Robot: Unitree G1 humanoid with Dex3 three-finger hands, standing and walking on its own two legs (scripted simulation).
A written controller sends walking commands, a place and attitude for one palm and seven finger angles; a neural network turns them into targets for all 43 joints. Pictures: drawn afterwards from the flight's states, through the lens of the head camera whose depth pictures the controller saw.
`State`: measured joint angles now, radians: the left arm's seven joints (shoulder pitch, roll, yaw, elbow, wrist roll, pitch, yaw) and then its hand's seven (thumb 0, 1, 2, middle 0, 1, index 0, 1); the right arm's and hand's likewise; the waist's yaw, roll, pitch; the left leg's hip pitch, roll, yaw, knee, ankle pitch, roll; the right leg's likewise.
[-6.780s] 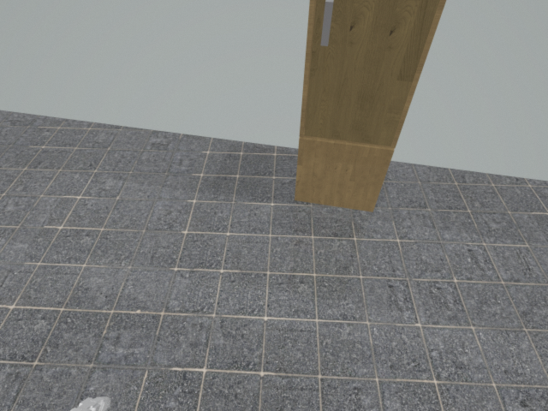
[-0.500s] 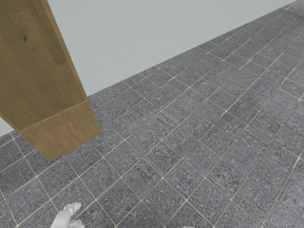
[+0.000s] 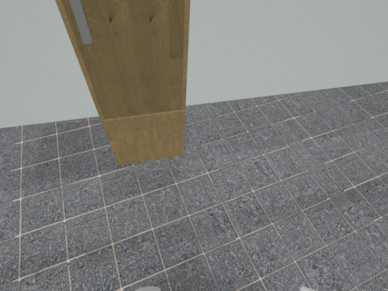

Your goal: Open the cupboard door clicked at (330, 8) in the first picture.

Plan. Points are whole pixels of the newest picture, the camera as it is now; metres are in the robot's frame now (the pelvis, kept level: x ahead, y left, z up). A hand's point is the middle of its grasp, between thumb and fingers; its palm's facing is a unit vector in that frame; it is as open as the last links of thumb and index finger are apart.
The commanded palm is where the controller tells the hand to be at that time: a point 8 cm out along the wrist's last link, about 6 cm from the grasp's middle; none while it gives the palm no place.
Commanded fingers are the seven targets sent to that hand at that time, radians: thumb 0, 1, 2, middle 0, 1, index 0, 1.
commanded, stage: turn to face it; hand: left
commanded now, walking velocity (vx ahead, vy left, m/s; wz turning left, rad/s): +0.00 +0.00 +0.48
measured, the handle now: (81, 17) +0.77 +0.39 +0.12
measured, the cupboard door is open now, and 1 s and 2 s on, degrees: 0 0 0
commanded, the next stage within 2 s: take the last steps up to it in 0.52 s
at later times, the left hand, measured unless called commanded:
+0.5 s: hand out of the picture +0.07 +0.19 -0.13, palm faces +0.20 -0.94 -0.27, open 7.4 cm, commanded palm none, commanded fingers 0.00 0.90 0.90 -0.20 -0.30 -0.20 -0.30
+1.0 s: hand out of the picture -0.14 +0.14 -0.16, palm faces +0.40 -0.90 -0.17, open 7.4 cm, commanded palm none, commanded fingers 0.00 0.90 0.90 -0.20 -0.30 -0.20 -0.30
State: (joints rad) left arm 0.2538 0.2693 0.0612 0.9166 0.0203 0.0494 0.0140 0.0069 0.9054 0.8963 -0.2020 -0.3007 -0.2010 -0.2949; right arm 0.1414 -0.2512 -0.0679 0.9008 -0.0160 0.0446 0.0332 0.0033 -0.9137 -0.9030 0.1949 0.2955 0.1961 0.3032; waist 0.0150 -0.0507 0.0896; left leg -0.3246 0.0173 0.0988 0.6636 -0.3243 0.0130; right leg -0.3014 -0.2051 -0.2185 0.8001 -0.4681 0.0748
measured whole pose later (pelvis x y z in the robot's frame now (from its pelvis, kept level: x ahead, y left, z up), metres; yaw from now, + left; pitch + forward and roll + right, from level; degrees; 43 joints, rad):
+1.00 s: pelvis +0.00 +0.00 +0.02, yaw +18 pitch -1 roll +0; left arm 0.43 0.19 0.04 1.14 0.02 0.02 0.00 0.01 0.91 0.90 -0.20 -0.30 -0.20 -0.29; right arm 0.24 -0.17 -0.04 1.03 -0.03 -0.02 0.00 0.00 -0.91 -0.90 0.19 0.30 0.20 0.30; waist 0.05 -0.03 -0.01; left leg -0.17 0.05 0.10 0.51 -0.33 0.00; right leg -0.27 -0.08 -0.13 0.67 -0.41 0.01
